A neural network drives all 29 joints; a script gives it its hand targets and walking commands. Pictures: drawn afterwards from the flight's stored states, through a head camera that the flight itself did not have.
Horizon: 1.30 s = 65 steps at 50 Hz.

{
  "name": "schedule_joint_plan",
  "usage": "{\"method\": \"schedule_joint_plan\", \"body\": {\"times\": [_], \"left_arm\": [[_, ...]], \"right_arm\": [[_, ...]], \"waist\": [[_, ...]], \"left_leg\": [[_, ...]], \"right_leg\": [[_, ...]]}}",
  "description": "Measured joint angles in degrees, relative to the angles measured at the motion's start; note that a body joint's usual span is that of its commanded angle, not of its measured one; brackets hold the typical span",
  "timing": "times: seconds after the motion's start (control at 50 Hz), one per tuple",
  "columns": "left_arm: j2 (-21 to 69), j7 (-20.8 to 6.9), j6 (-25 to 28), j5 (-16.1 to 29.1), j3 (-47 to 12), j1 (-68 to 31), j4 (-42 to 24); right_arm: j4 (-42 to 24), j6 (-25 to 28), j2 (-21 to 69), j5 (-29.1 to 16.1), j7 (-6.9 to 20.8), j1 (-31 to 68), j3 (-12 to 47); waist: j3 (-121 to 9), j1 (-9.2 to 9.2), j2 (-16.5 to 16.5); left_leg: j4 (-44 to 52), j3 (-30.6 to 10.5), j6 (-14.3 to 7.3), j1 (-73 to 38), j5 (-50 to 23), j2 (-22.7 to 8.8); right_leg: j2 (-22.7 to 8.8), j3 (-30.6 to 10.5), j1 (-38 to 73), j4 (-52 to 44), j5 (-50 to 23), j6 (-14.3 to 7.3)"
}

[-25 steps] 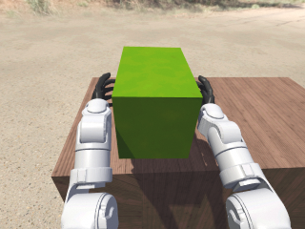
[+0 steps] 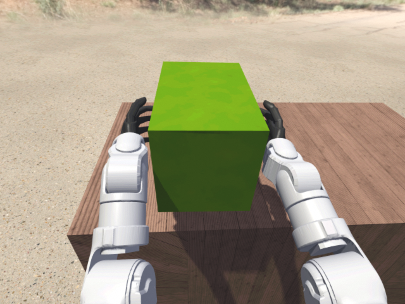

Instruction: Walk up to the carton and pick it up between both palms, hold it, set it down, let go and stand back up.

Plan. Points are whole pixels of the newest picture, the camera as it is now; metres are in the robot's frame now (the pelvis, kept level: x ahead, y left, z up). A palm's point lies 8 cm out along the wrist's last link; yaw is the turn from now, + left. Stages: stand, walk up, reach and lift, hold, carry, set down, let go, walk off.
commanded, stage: hold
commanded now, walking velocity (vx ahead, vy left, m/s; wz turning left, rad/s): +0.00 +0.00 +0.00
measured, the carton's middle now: (202, 129) +0.42 +0.00 +0.20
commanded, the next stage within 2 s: set down in 1.16 s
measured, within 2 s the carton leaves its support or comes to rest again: neither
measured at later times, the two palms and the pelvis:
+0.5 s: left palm (132, 138) +0.37 +0.13 +0.22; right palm (273, 142) +0.36 -0.13 +0.21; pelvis +0.00 +0.00 +0.00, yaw +0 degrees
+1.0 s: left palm (131, 143) +0.36 +0.14 +0.21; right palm (271, 142) +0.36 -0.12 +0.21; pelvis +0.00 +0.00 +0.00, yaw +0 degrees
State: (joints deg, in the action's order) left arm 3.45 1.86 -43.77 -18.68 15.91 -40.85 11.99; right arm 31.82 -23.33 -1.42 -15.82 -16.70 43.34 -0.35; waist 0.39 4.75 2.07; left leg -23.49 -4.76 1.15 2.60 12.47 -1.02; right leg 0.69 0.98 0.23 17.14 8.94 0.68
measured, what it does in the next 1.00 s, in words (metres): stands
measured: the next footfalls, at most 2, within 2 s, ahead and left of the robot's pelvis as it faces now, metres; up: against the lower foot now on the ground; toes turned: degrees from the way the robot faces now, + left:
none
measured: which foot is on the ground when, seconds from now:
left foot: down 0.00-1.00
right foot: down 0.00-1.00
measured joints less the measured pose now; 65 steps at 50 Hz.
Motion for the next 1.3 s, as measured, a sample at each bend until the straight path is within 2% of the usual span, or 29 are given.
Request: {"method": "schedule_joint_plan", "body": {"times": [0.36,0.66,0.76,0.94,1.06,1.18,1.3], "left_arm": [[0.29,-0.01,-0.39,-0.17,-0.03,0.30,-0.85],[0.08,-0.08,0.19,0.68,0.08,-0.43,1.51],[-0.39,0.53,-0.10,1.46,-1.56,0.53,-0.59],[0.44,0.57,-0.89,1.38,-1.08,2.59,-3.16],[0.14,0.44,-1.51,1.46,-1.02,2.68,-3.05],[-0.19,0.56,-1.41,1.75,-2.25,2.96,-4.42],[1.20,-0.14,0.25,-0.11,-0.15,1.83,-2.85]], "right_arm": [[-0.74,-0.19,0.03,0.02,0.00,-0.50,0.08],[-1.51,-1.55,0.72,1.17,-0.22,-0.96,-1.69],[-3.44,-1.71,-0.01,0.37,-0.42,-1.41,-0.70],[-4.50,-2.77,-0.31,-0.86,-0.79,-1.80,0.42],[-3.98,-3.01,0.58,-0.05,-0.53,-1.84,-0.42],[-6.28,-2.53,0.67,0.18,-0.67,-3.16,-0.45],[-4.25,-1.11,0.29,0.50,-0.24,-2.19,-0.37]], "waist": [[0.32,-0.13,-0.13],[-0.34,-0.28,0.06],[-0.47,-0.15,-0.05],[-0.25,-0.08,0.37],[-0.19,-0.28,0.41],[-0.50,0.09,-0.04],[0.73,-0.42,-0.38]], "left_leg": [[0.03,0.24,-0.07,-0.44,0.07,-0.02],[-0.26,0.22,-0.10,0.58,0.06,0.01],[-1.06,0.13,-0.03,1.38,0.50,-0.16],[-0.69,0.09,-0.06,0.48,0.60,-0.15],[-0.63,0.08,-0.08,0.63,0.53,-0.05],[-1.41,-0.33,-0.10,1.25,0.90,0.02],[-0.08,0.67,-0.29,-1.11,0.49,0.01]], "right_leg": [[0.02,-0.21,0.38,-0.04,0.01,0.03],[0.01,-0.13,-0.71,0.45,0.14,0.02],[0.21,-0.05,-1.15,0.53,0.22,0.00],[0.20,-0.02,-0.18,0.05,0.27,0.02],[0.11,0.01,-0.43,0.26,0.37,0.02],[0.10,0.40,-0.65,0.50,0.60,0.07],[0.01,-0.56,1.06,-0.19,0.17,0.23]]}}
